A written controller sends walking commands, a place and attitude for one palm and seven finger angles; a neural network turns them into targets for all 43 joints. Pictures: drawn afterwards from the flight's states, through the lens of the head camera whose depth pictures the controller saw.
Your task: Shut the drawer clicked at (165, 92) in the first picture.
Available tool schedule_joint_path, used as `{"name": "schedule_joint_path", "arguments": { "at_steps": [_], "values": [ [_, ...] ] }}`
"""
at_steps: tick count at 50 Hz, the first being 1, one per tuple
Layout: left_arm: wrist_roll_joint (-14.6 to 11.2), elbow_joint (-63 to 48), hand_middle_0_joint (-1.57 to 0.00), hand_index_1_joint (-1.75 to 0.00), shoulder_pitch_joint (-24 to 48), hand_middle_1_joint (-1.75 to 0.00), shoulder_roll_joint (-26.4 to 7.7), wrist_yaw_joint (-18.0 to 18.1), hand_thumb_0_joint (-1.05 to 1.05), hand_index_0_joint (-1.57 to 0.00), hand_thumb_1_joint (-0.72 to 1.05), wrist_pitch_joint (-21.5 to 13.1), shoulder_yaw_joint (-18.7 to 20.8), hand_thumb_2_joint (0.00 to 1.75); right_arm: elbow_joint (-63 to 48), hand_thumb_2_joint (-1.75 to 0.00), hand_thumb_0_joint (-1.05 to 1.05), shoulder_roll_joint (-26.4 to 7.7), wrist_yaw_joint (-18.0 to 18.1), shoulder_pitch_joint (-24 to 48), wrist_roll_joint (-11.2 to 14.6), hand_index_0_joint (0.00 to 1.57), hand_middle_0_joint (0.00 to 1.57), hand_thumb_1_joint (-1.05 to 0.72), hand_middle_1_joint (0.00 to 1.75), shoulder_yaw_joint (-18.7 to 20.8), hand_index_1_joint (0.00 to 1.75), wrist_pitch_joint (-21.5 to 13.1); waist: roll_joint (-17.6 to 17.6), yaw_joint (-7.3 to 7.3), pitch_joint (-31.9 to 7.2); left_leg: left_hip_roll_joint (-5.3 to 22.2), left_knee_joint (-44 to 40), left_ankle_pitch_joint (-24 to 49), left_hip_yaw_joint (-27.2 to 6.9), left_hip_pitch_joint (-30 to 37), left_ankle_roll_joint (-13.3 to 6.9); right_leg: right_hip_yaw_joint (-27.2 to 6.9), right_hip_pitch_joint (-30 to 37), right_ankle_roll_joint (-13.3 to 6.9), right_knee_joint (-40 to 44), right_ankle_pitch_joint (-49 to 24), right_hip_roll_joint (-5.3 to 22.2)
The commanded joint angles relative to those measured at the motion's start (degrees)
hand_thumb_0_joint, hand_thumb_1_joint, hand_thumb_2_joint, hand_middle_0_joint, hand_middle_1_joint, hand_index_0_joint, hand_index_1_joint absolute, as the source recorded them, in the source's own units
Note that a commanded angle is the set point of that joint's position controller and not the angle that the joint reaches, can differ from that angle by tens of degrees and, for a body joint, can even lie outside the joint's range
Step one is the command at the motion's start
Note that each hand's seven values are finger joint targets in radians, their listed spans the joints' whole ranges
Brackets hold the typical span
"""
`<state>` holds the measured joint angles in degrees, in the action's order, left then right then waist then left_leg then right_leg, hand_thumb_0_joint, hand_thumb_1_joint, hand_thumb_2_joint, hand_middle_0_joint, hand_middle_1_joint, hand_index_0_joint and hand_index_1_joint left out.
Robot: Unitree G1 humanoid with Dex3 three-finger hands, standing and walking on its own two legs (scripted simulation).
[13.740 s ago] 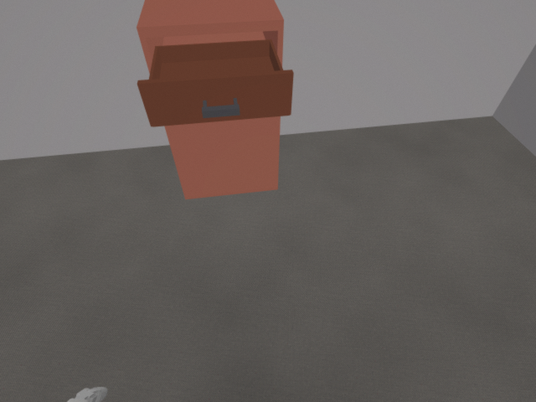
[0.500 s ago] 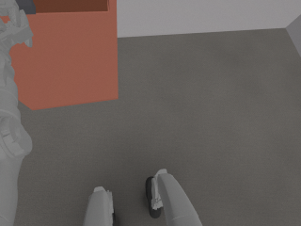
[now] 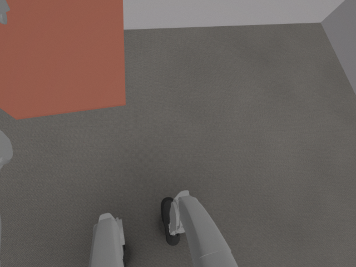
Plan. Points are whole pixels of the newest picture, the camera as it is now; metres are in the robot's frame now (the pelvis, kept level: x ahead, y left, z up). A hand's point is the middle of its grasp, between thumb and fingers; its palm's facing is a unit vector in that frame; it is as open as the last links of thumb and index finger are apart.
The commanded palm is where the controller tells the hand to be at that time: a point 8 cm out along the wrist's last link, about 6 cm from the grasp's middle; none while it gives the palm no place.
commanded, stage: pull the fist back off the drawer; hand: left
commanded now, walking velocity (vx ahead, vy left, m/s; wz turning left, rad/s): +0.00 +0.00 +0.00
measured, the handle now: out of the picture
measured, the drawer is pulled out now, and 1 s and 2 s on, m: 0.00 0.00 0.00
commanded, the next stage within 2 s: draw the hand back to the body in 0.60 s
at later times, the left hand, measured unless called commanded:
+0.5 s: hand out of the picture +0.60 +0.19 +0.08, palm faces +0.06 -1.00 -0.03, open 3.4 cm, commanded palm +0.58 +0.22 +0.08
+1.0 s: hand out of the picture +0.52 +0.21 +0.13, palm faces +0.08 -1.00 -0.04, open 3.3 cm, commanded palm +0.47 +0.25 +0.14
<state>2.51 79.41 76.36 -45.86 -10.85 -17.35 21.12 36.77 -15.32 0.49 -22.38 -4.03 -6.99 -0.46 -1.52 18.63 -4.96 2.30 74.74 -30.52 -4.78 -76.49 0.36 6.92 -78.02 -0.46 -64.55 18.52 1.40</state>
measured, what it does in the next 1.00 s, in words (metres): rises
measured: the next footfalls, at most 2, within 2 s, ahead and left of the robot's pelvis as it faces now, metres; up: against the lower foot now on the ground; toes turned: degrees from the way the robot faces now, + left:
none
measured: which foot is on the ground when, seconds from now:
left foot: down 0.00-1.00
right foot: down 0.00-1.00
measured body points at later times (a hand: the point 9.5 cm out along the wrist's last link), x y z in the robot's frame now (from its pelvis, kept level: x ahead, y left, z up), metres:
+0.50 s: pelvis +0.01 +0.01 +0.01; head +0.21 +0.04 +0.41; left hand +0.60 +0.25 +0.09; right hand -0.03 -0.24 -0.08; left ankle +0.02 +0.12 -0.61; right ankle +0.10 -0.13 -0.61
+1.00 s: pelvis +0.08 +0.00 +0.07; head +0.20 +0.01 +0.51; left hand +0.51 +0.26 +0.13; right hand +0.13 -0.25 -0.04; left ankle +0.02 +0.12 -0.61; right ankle +0.10 -0.13 -0.61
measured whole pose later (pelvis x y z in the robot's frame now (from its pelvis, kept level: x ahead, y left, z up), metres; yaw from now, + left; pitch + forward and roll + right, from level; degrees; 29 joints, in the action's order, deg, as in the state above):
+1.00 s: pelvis +0.08 +0.00 +0.07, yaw -1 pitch +21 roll -2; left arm -10.1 37.6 27.1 -21.4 -10.7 -18.4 21.5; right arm 30.7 -13.9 -1.4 -21.5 0.4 -1.1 5.0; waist -1.6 6.4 -7.1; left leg 3.0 53.1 -30.0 0.0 -44.2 0.1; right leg 2.5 -49.5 0.4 -48.3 20.0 -0.1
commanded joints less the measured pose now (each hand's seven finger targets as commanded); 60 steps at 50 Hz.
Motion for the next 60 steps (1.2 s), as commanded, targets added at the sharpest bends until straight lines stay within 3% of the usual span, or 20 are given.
{"name": "schedule_joint_path", "arguments": {
  "at_steps": [1,8,15,17,18,21,23,25,27,30,33,35,38,40,43,47,50,53,58,60],
  "values": [
    [-0.52,-16.02,-1.4,-1.6,35.85,-1.6,-10.55,1.45,0.0,-1.4,0.9,-3.98,0.79,0.9,-0.72,-0.9,0.0,-12.87,0.59,-14.23,0.34,0.2,0.2,-0.9,0.3,3.85,0.3,-0.89,-18.84,4.68,-32.09,-0.61,-10.87,5.99,-0.1,18.12,-2.86,-5.01,21.42,-0.28,7.36,3.17,-3.1],
    [-0.14,-15.56,-1.4,-1.6,34.46,-1.6,-12.2,1.27,0.0,-1.4,0.9,-3.64,3.3,0.9,-1.57,-0.9,0.0,-12.98,-0.02,-15.25,0.07,0.2,0.2,-0.9,0.3,4.07,0.3,-0.63,-18.96,3.54,-33.01,-0.83,-10.75,6.85,-0.55,18.73,-2.72,-4.26,20.57,-0.7,6.26,2.85,-3.25],
    [-0.92,-19.49,-1.4,-1.6,29.55,-1.6,-9.77,0.96,0.0,-1.4,0.9,-3.74,4.32,0.9,-2.23,-0.9,0.0,-12.71,-1.28,-15.72,-0.14,0.2,0.2,-0.9,0.3,5.03,0.3,0.61,-19.8,0.77,-36.38,-0.62,-11.76,12.17,-1.39,25.09,-1.8,-3.33,21.32,-0.97,6.02,-0.12,-3.3],
    [-1.58,-20.45,-1.4,-1.6,25.48,-1.6,-8.1,0.88,0.0,-1.4,0.9,-3.81,4.53,0.9,-2.64,-0.9,0.0,-12.52,-1.56,-15.43,0.0,0.2,0.2,-0.9,0.3,5.35,0.3,1.1,-18.11,-0.18,-36.06,-0.46,-12.49,13.39,-1.27,26.48,-1.67,-3.24,22.3,-0.88,6.62,-0.79,-3.31],
    [-1.75,-21.28,-1.4,-1.6,24.8,-1.6,-6.28,0.8,0.0,-1.4,0.9,-4.17,3.68,0.9,-2.78,-0.9,0.0,-12.39,-1.82,-15.23,-0.04,0.2,0.2,-0.9,0.3,5.48,0.3,1.16,-19.65,-0.37,-36.53,-0.55,-12.63,14.19,-1.38,27.92,-1.47,-3.12,21.44,-1.1,6.27,-1.17,-3.33],
    [-2.28,-23.22,-1.4,-1.6,20.05,-1.6,-6.63,1.17,0.0,-1.4,0.9,-4.85,5.36,0.9,-3.24,-0.9,0.0,-12.15,-2.14,-14.83,0.12,0.2,0.2,-0.9,0.3,5.87,0.3,1.96,-16.77,-2.02,-35.99,-0.43,-13.28,16.19,-0.71,28.25,-1.53,-3.37,24.77,-0.94,7.06,-2.7,-3.38],
    [-2.47,-24.82,-1.4,-1.6,16.52,-1.6,-5.72,1.48,0.0,-1.4,0.9,-5.78,5.72,0.9,-3.83,-0.9,0.0,-11.87,-2.46,-14.4,0.13,0.2,0.2,-0.9,0.3,6.16,0.3,2.3,-17.45,-3.25,-36.49,-0.54,-13.56,18.12,-0.26,29.54,-1.39,-3.49,25.92,-1.18,7.09,-4.06,-3.34],
    [-2.96,-22.37,-1.4,-1.6,11.36,-1.6,-5.11,1.7,0.0,-1.4,0.9,-5.66,6.49,0.9,-3.93,-0.9,0.0,-11.66,-2.43,-14.02,0.46,0.2,0.2,-0.9,0.3,6.33,0.3,2.95,-13.22,-3.72,-32.99,-0.41,-14.07,18.22,0.43,27.56,-1.66,-3.61,27.87,-0.88,7.85,-4.73,-3.4],
    [-2.99,-22.9,-1.4,-1.6,10.94,-1.6,-3.88,1.89,0.0,-1.4,0.9,-6.01,5.55,0.9,-4.44,-0.9,0.0,-11.4,-2.39,-13.53,0.66,0.2,0.2,-0.9,0.3,6.43,0.3,3.38,-12.15,-3.7,-31.83,-0.59,-14.42,18.15,1.0,26.36,-1.82,-4.0,29.41,-0.76,8.12,-5.61,-3.32],
    [-3.39,-25.44,-1.4,-1.6,8.65,-1.6,-5.22,2.45,0.0,-1.4,0.9,-7.9,8.09,0.9,-4.79,-0.9,0.0,-11.21,-2.28,-13.63,0.48,0.2,0.2,-0.9,0.3,6.98,0.3,3.82,-11.92,-5.03,-34.81,-0.69,-14.09,23.19,1.38,28.32,-1.66,-4.34,32.51,-0.9,7.38,-10.82,-3.25],
    [-4.16,-24.71,-1.4,-1.6,5.42,-1.6,-3.35,2.09,0.0,-1.4,0.9,-9.22,7.85,0.9,-4.77,-0.9,0.0,-10.77,-2.24,-13.28,0.57,0.2,0.2,-0.9,0.3,7.32,0.3,4.33,-9.95,-5.13,-33.09,-0.79,-13.84,25.51,2.19,27.72,-1.66,-4.78,34.5,-0.85,7.34,-14.81,-3.28],
    [-4.31,-26.52,-1.4,-1.6,3.88,-1.6,-3.53,1.65,0.0,-1.4,0.9,-10.07,8.21,0.9,-5.12,-0.9,0.0,-10.65,-2.18,-13.12,0.67,0.2,0.2,-0.9,0.3,7.65,0.3,4.83,-10.1,-5.97,-34.79,-0.85,-13.78,28.4,2.44,28.73,-1.45,-5.05,36.53,-0.87,6.87,-18.06,-3.17],
    [-6.55,-36.8,-1.4,-1.6,-8.96,-1.6,-0.82,0.48,0.0,-1.4,0.9,-10.21,7.91,0.9,-8.07,-0.9,0.0,-10.33,-2.75,-12.45,1.54,0.2,0.2,-0.9,0.3,8.78,0.3,5.59,-13.06,-10.26,-42.94,-0.73,-16.36,39.94,2.54,38.98,-0.52,-4.77,42.55,-1.17,8.11,-24.4,-3.45],
    [-9.25,-44.61,-1.4,-1.6,-16.58,-1.6,2.05,-0.36,0.0,-1.4,0.9,-8.46,6.86,0.9,-9.55,-0.9,0.0,-9.68,-2.99,-11.4,2.6,0.2,0.2,-0.9,0.3,9.32,0.3,6.1,-11.75,-11.74,-43.84,-0.57,-18.7,45.16,2.96,42.15,-0.47,-4.72,47.58,-0.93,10.46,-29.08,-3.57],
    [-12.66,-51.01,-1.4,-1.6,-24.82,-1.6,6.52,-0.66,0.0,-1.4,0.9,-5.22,4.6,0.9,-10.4,-0.9,0.0,-8.83,-2.33,-9.63,4.07,0.2,0.2,-0.9,0.3,9.63,0.3,5.57,-5.93,-12.24,-38.23,-0.61,-22.46,42.26,4.18,39.82,-1.44,-5.07,53.96,-0.75,13.76,-31.82,-3.48],
    [-14.07,-55.94,-1.4,-1.6,-30.94,-1.6,9.51,0.82,0.0,-1.4,0.9,-4.64,3.52,0.9,-10.04,-0.9,0.0,-8.09,-1.27,-6.83,4.76,0.2,0.2,-0.9,0.3,9.73,0.3,4.01,-3.82,-12.6,-30.32,-1.14,-26.4,35.71,5.65,39.43,-1.58,-5.17,56.79,-0.29,16.89,-29.91,-3.19],
    [-14.07,-57.03,-1.4,-1.6,-34.09,-1.6,13.22,0.77,0.0,-1.4,0.9,-5.24,0.06,0.9,-9.28,-0.9,0.0,-7.81,-0.71,-4.97,5.03,0.2,0.2,-0.9,0.3,9.66,0.3,2.94,-5.33,-12.43,-25.09,-1.13,-28.19,36.3,5.65,42.82,-1.15,-4.57,55.4,-0.25,18.34,-28.2,-3.05],
    [-14.61,-60.05,-1.4,-1.6,-36.18,-1.6,17.6,-0.8,0.0,-1.4,0.9,-4.93,-4.47,0.9,-9.8,-0.9,0.0,-7.5,-0.35,-2.7,5.44,0.2,0.2,-0.9,0.3,9.64,0.3,1.93,-7.56,-12.64,-23.25,-1.13,-29.51,38.19,5.13,47.91,-0.89,-4.08,54.77,-0.48,19.74,-26.72,-2.9],
    [-16.65,-65.42,-1.4,-1.6,-44.82,-1.6,14.9,-1.79,0.0,-1.4,0.9,-2.68,-1.13,0.9,-12.01,-0.9,0.0,-7.32,0.31,1.76,5.95,0.2,0.2,-0.9,0.3,9.09,0.3,0.63,-4.19,-15.88,-22.42,-1.74,-32.76,36.18,4.91,48.54,-0.79,-3.8,61.77,-0.81,21.21,-27.61,-2.33],
    [-17.34,-67.2,-1.4,-1.6,-48.36,-1.6,15.93,-2.09,0.0,-1.4,0.9,-1.45,-1.03,0.9,-12.94,-0.9,0.0,-6.81,0.49,4.01,6.25,0.2,0.2,-0.9,0.3,8.61,0.3,-0.05,-2.12,-16.53,-19.7,-1.83,-34.45,33.78,5.15,48.3,-0.87,-3.46,63.1,-0.72,22.3,-26.97,-2.1]
  ]
}}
